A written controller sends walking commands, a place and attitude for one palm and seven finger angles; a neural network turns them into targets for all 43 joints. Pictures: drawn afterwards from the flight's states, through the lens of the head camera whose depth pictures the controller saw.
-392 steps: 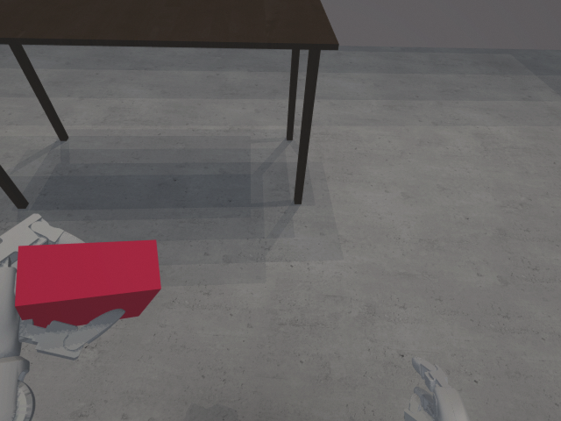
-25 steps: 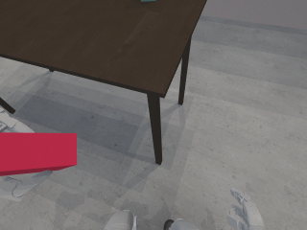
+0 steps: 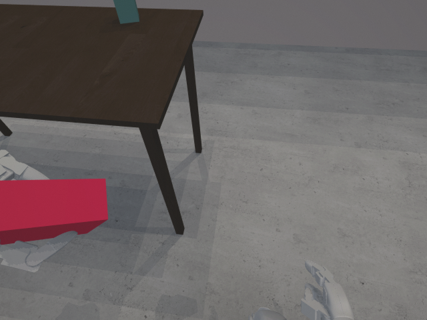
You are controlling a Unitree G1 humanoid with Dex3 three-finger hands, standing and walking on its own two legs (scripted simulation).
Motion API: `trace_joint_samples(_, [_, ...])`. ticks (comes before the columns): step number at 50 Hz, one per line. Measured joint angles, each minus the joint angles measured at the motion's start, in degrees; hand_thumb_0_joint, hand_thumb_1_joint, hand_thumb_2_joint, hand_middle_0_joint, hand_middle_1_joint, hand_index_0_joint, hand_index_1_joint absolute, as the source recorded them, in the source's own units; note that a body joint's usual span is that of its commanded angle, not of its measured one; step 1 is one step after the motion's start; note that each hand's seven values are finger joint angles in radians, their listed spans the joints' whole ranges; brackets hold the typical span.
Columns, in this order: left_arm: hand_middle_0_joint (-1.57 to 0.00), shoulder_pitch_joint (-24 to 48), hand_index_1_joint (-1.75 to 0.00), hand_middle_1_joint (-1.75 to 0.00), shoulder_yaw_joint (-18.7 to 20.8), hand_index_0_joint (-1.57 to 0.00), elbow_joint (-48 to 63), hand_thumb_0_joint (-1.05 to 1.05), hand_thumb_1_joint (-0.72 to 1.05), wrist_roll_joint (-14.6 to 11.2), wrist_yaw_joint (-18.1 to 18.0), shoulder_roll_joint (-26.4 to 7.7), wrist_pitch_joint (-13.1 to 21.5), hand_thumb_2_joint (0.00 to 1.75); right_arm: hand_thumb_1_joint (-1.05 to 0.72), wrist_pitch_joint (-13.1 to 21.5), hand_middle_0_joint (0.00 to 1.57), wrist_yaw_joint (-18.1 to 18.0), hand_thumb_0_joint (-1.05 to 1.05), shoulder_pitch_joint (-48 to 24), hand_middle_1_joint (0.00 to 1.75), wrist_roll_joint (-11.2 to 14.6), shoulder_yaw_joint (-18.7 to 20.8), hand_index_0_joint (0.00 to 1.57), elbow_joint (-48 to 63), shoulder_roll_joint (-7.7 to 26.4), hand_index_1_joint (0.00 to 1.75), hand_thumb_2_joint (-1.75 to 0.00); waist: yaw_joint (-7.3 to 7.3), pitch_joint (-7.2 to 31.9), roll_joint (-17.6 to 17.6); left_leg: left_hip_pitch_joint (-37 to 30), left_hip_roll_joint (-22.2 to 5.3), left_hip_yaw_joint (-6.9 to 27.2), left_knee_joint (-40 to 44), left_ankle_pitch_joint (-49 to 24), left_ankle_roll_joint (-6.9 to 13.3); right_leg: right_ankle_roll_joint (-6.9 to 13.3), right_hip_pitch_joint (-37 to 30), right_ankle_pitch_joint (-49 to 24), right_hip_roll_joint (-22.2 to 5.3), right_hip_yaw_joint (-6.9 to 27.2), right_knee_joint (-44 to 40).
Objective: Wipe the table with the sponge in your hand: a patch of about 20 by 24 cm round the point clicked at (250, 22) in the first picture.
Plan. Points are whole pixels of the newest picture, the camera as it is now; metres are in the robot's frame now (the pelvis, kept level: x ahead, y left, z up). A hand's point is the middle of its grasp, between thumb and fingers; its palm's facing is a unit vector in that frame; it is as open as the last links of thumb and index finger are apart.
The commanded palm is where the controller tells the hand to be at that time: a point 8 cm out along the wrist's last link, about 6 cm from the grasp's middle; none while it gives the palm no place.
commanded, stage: turn to face it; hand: left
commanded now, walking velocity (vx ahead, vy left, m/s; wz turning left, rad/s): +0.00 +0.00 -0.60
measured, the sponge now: (64, 211) +0.21 +0.23 +0.17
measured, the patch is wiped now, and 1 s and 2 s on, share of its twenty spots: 0.00 0.00 0.00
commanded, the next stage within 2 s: take the last steps up to it in 0.64 s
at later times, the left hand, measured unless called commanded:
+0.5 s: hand (135, 217) +0.21 +0.12 +0.19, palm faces +0.16 -0.85 -0.51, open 9.7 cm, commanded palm +0.17 +0.17 +0.19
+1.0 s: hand (218, 276) +0.15 +0.02 +0.18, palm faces -0.04 -0.83 -0.56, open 9.7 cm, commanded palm +0.12 +0.09 +0.19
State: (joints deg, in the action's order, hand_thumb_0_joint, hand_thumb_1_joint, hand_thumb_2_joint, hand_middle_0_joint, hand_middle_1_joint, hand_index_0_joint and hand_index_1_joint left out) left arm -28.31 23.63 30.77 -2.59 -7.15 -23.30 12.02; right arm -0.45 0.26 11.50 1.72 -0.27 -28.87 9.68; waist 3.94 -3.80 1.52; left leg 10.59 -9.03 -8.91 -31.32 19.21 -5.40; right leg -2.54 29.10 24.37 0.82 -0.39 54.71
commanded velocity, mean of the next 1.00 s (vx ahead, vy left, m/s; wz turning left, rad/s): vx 0.05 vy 0.04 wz -0.27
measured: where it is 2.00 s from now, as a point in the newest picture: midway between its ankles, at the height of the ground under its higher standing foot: outside the picture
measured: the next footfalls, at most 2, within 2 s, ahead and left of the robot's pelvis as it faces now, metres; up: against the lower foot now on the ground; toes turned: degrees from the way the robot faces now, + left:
right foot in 0.06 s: +0.07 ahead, -0.14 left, +0.00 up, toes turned -5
left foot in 0.46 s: +0.02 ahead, +0.06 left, +0.00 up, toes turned -11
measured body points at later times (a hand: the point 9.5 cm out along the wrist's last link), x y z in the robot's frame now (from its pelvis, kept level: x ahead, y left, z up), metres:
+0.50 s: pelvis -0.06 -0.06 +0.00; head -0.03 -0.06 +0.45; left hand +0.19 +0.17 +0.22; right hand +0.04 -0.36 -0.07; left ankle -0.02 +0.06 -0.73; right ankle +0.03 -0.14 -0.73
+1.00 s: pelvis -0.14 -0.11 +0.01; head -0.10 -0.14 +0.46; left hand +0.15 +0.06 +0.21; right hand -0.11 -0.40 -0.10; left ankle -0.10 +0.01 -0.69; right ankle -0.13 -0.20 -0.73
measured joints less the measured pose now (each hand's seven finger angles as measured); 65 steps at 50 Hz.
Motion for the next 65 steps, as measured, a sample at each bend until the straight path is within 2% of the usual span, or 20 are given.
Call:
trace_joint_samples(3, [-0.79,1.17,-1.35,-1.35,0.12,-0.78,-0.57,0.0,-0.45,0.43,-0.75,0.22,-0.58,1.0,-0.91,1.7,0.21,0.12,0.01,1.69,0.3,0.16,-1.05,0.2,-0.49,-0.52,0.3,-0.9,0.62,-1.36,1.71,1.39,-4.16,-0.94,-5.54,2.71,-2.19,-0.14,-8.11,-6.06,-2.27,-1.35,-15.29])
trace_joint_samples(5, [-0.79,5.48,-1.35,-1.35,-1.87,-0.78,-2.23,0.0,-0.45,1.39,-0.85,1.75,-1.01,1.0,-0.91,2.11,0.21,0.06,0.01,0.8,0.3,0.05,-0.97,0.21,-2.48,0.36,0.3,-0.9,-0.5,-4.08,3.7,5.21,-5.92,2.71,-14.38,6.6,-0.93,2.83,-8.49,-7.61,-0.15,-3.15,-15.0])
trace_joint_samples(8, [-0.79,8.48,-1.35,-1.35,-3.88,-0.78,-2.65,0.0,-0.45,1.2,-0.66,3.33,-1.63,1.0,-0.91,0.58,0.21,-0.41,0.01,-2.36,0.3,-0.41,-0.61,0.21,-5.37,1.85,0.3,-0.9,-2.09,-7.15,1.35,12.35,0.23,7.25,-30.73,11.63,0.01,5.4,-7.32,-8.25,0.05,-1.7,-15.14])
trace_joint_samples(11, [-0.79,3.55,-1.35,-1.35,-2.64,-0.78,1.09,0.0,-0.45,0.11,-0.28,1.91,-1.03,1.0,-0.91,-1.17,0.21,-0.33,0.01,-4.71,0.3,-0.77,0.04,0.21,-4.59,2.92,0.3,-0.9,-4.29,-8.15,-1.34,16.0,4.24,7.7,-35.62,9.69,0.0,6.16,-6.81,-11.84,1.51,1.19,-18.85])
trace_joint_samples(14, [-0.79,-2.05,-1.35,-1.35,-0.91,-0.78,5.77,0.0,-0.45,-0.52,-0.3,-1.01,-0.22,1.0,-0.91,-1.87,0.2,-0.19,0.01,-4.94,0.3,-0.83,1.24,0.2,-2.92,4.08,0.3,-0.9,-5.84,-7.25,-2.82,16.07,6.05,7.08,-29.9,8.4,-0.11,6.79,-6.87,-14.84,3.18,3.09,-22.48])
trace_joint_samples(18, [-0.79,-5.31,-1.35,-1.35,2.47,-0.78,9.67,0.0,-0.45,-0.69,-0.64,-4.82,1.56,1.0,-0.91,-2.16,0.2,-0.12,0.01,-4.07,0.3,-0.74,2.85,0.2,-2.08,5.45,0.3,-0.9,-5.86,-4.45,-4.19,13.15,7.54,6.4,-18.66,8.39,0.46,7.26,-6.36,-17.27,4.92,5.04,-24.86])
trace_joint_samples(24, [-0.79,-4.32,-1.35,-1.35,3.5,-0.78,5.62,0.0,-0.45,-0.48,-0.69,-4.17,1.37,1.0,-0.91,-2.75,0.2,-0.6,0.01,-2.32,0.3,-0.09,2.99,0.2,-1.9,5.73,0.3,-0.9,-5.39,0.18,-5.0,5.3,8.3,5.45,-0.79,-0.6,3.22,6.76,-4.59,-18.64,6.58,6.53,-24.23])
trace_joint_samples(27, [-0.79,-2.7,-1.35,-1.35,1.9,-0.78,1.12,0.0,-0.45,0.4,-0.46,-1.11,0.0,1.0,-0.91,-1.97,0.2,-1.55,0.01,-1.33,0.3,-0.3,2.15,0.2,-1.99,4.21,0.3,-0.9,-3.1,0.75,-5.36,4.35,7.4,3.18,-0.87,-3.26,4.66,3.64,-0.96,-6.45,6.01,5.11,-12.35])
trace_joint_samples(30, [-0.79,-0.86,-1.35,-1.35,-0.77,-0.78,-1.91,0.0,-0.45,1.7,-0.39,2.17,-2.14,1.0,-0.91,-0.03,0.2,-1.8,0.01,0.17,0.3,-0.52,1.31,0.2,-2.61,2.29,0.3,-0.9,-1.64,1.33,-3.23,3.72,4.94,2.71,-1.61,-2.51,4.09,1.35,0.9,-2.02,3.45,1.46,1.79])
trace_joint_samples(34, [-0.79,1.94,-1.35,-1.35,-4.85,-0.78,-2.33,0.0,-0.45,2.07,-0.93,5.18,-3.13,1.0,-0.91,2.55,0.2,-1.35,0.01,1.43,0.3,-0.36,-0.71,0.2,-3.22,0.02,0.3,-0.9,-0.05,1.17,-0.54,4.08,1.32,2.34,-2.82,-2.53,2.44,-0.1,-4.87,0.91,-0.89,-1.77,-3.74])
trace_joint_samples(37, [-0.79,4.51,-1.35,-1.35,-5.41,-0.78,-1.66,0.0,-0.45,2.21,-1.07,3.72,-2.42,1.01,-0.91,4.3,0.21,-1.01,0.01,1.33,0.3,-0.54,-2.15,0.2,-2.85,-1.58,0.3,-0.9,-0.27,0.13,0.2,6.72,-1.0,2.51,-6.65,-1.59,0.72,-0.39,-11.49,-1.8,-2.43,-3.6,-14.74])
trace_joint_samples(39, [-0.79,6.77,-1.35,-1.35,-5.13,-0.78,-1.96,0.0,-0.45,2.44,-0.88,3.06,-1.44,1.01,-0.91,4.71,0.21,-0.73,0.01,-0.04,0.3,-0.55,-2.33,0.21,-3.5,-1.56,0.3,-0.9,-1.46,-1.64,1.87,9.55,-2.36,4.44,-11.65,2.11,0.99,2.71,-11.16,-6.37,-1.0,-5.19,-15.64])
trace_joint_samples(41, [-0.79,7.82,-1.35,-1.35,-5.04,-0.78,-2.28,0.0,-0.45,2.13,-0.52,2.48,-0.96,1.01,-0.9,3.99,0.21,-1.0,0.01,-1.53,0.3,-0.67,-2.08,0.21,-5.2,-0.93,0.3,-0.9,-3.28,-2.87,1.84,13.25,0.57,7.15,-20.61,7.19,1.91,4.85,-10.21,-6.13,-0.97,-5.69,-15.09])
trace_joint_samples(44, [-0.79,4.02,-1.35,-1.35,-3.48,-0.78,-1.27,0.0,-0.45,1.26,-0.25,1.68,-0.4,1.01,-0.91,1.99,0.21,-1.4,0.01,-2.67,0.3,-0.7,-1.36,0.21,-6.5,0.62,0.3,-0.9,-5.11,-2.9,0.7,16.22,4.66,7.35,-29.61,5.3,2.38,5.7,-9.93,-8.56,-0.81,-4.26,-18.92])
trace_joint_samples(47, [-0.79,-2.17,-1.35,-1.35,-1.82,-0.78,-0.19,0.0,-0.45,1.02,-0.39,0.27,0.4,1.01,-0.91,0.67,0.21,-1.92,0.01,-1.85,0.3,-0.76,-0.04,0.21,-6.27,2.4,0.3,-0.9,-7.12,-1.69,-0.09,15.43,6.5,5.94,-26.3,3.57,2.68,6.02,-10.44,-11.59,-0.64,-3.71,-23.69])
trace_joint_samples(49, [-0.79,-4.89,-1.35,-1.35,-1.16,-0.78,0.28,0.0,-0.45,1.14,-0.68,-0.81,0.82,1.01,-0.91,0.54,0.21,-2.38,0.01,-0.68,0.3,-0.81,0.98,0.2,-6.3,3.62,0.3,-0.9,-7.47,-0.88,-0.79,13.6,7.13,5.09,-20.94,3.73,3.09,6.15,-10.82,-12.9,-0.72,-3.81,-25.93])
trace_joint_samples(57, [-0.79,-4.8,-1.35,-1.35,-2.17,-0.78,1.48,0.0,-0.45,1.93,-2.05,0.47,0.79,1.01,-0.91,1.63,0.2,-3.62,0.01,3.22,0.3,-1.57,3.83,0.2,-6.85,7.11,0.3,-0.9,-5.53,1.12,-3.08,3.05,7.98,3.91,2.13,1.54,5.94,5.35,-10.81,-12.63,-2.28,-6.01,-25.15])
trace_joint_samples(59, [-0.79,-3.58,-1.35,-1.35,-2.78,-0.78,0.94,0.0,-0.45,2.18,-2.26,1.41,0.88,1.01,-0.91,2.02,0.2,-4.1,0.01,3.23,0.3,-1.62,4.04,0.2,-6.68,6.72,0.3,-0.9,-4.53,1.07,-3.68,2.35,8.45,3.57,2.73,-4.53,6.43,4.57,-10.45,-10.28,-2.93,-5.62,-22.15])
trace_joint_samples(62, [-0.79,-2.19,-1.35,-1.35,-3.41,-0.78,-1.72,0.0,-0.45,3.0,-2.29,2.33,1.06,1.01,-0.91,3.13,0.2,-4.46,0.01,3.1,0.3,-1.5,3.49,0.2,-6.67,5.08,0.3,-0.9,-3.61,2.45,-3.11,2.36,8.39,3.45,0.47,-3.05,6.57,3.08,-9.21,-0.5,-3.18,-5.18,-14.58])
trace_joint_samples(65, [-0.79,0.06,-1.35,-1.35,-3.84,-0.78,-4.65,0.0,-0.45,3.38,-2.12,2.8,0.61,1.01,-0.91,4.44,0.2,-4.27,0.01,2.9,0.3,-1.36,2.17,0.2,-6.62,3.15,0.3,-0.9,-3.16,3.68,-1.41,3.02,8.14,4.34,-1.47,-1.44,6.49,2.15,-11.52,0.57,-3.53,-6.43,-15.58])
